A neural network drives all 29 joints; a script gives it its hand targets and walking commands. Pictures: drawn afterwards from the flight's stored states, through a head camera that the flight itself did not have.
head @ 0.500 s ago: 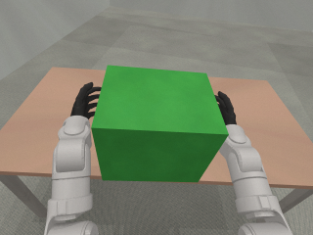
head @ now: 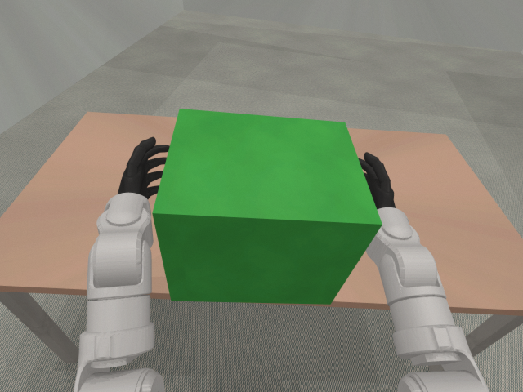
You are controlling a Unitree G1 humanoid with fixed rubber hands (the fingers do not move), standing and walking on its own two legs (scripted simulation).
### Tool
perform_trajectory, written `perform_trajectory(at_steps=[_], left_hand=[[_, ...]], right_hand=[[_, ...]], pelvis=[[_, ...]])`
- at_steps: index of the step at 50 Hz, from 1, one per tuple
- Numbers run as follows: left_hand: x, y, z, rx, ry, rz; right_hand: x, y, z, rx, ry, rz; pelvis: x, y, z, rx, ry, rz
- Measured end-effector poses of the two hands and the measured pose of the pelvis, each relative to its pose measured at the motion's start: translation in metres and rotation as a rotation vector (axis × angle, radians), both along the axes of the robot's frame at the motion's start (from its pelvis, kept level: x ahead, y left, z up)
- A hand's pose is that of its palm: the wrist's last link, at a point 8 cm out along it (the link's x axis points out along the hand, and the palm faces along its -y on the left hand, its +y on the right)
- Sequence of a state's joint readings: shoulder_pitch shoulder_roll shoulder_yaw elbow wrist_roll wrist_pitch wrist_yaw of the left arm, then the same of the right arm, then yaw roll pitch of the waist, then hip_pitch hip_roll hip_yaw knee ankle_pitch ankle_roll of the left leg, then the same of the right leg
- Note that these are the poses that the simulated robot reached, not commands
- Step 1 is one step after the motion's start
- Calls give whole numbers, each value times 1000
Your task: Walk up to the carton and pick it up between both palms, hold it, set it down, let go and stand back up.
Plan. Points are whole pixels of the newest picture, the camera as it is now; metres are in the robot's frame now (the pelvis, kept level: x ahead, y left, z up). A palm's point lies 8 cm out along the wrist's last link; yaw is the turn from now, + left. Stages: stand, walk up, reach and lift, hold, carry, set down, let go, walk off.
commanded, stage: hold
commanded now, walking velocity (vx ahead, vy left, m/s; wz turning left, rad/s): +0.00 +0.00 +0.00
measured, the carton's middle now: (258, 211) +0.37 +0.00 +0.12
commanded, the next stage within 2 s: none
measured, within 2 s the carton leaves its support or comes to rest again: neither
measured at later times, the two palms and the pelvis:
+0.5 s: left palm (136, 193) +0.35 +0.17 +0.17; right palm (377, 206) +0.34 -0.17 +0.15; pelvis +0.00 +0.00 +0.00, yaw +0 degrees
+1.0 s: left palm (136, 194) +0.35 +0.17 +0.17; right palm (377, 206) +0.34 -0.17 +0.15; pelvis +0.00 +0.00 +0.00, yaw +0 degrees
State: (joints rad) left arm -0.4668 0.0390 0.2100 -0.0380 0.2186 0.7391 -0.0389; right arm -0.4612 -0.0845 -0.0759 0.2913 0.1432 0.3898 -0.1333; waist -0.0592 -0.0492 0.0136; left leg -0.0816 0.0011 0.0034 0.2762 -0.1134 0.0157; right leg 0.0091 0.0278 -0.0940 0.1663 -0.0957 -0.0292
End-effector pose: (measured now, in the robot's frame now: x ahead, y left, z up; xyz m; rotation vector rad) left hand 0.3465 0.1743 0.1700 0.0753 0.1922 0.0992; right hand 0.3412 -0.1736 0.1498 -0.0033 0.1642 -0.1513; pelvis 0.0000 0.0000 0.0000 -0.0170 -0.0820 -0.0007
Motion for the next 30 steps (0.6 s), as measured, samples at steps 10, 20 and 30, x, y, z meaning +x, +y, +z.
perform_trajectory(at_steps=[10,20,30], left_hand=[[0,0,0,0,0,0],[0,0,0,0,0,0],[0,0,0,0,0,0]], right_hand=[[0,0,0,0,0,0],[0,0,0,0,0,0],[0,0,0,0,0,0]], pelvis=[[0,0,0,0,0,0],[0,0,0,0,0,0],[0,0,0,0,0,0]])
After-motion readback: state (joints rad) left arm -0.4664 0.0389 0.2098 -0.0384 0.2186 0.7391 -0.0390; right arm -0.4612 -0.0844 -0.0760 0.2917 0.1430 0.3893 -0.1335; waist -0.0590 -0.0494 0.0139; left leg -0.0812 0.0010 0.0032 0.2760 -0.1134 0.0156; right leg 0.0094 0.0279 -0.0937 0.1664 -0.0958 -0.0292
